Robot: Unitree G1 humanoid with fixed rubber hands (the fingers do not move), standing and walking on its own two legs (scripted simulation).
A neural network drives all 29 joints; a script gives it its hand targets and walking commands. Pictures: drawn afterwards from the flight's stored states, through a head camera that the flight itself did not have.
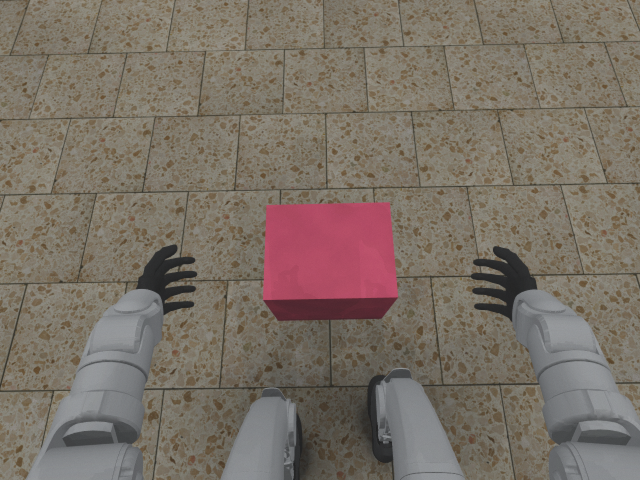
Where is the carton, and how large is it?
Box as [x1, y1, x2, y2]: [263, 202, 397, 320]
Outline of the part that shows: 389,202 266,205 263,300 278,320 381,318 397,297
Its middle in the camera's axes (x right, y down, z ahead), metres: +0.02 +0.06 +1.00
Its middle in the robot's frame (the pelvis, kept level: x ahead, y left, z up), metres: +0.53 -0.01 -0.54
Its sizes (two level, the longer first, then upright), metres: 0.294 0.230 0.275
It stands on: the floor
